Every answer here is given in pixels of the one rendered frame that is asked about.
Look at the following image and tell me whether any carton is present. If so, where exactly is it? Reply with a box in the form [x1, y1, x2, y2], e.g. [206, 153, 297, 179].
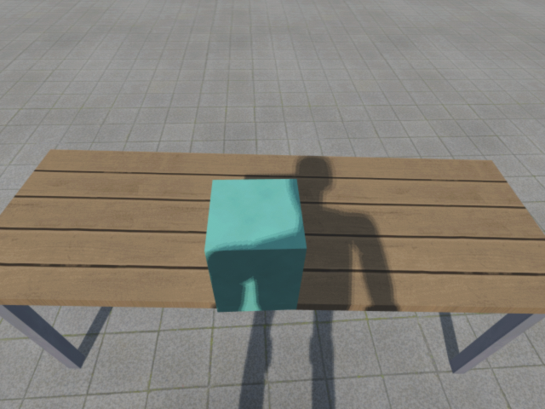
[204, 179, 307, 312]

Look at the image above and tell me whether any table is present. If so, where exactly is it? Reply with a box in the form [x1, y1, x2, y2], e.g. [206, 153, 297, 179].
[0, 149, 545, 374]

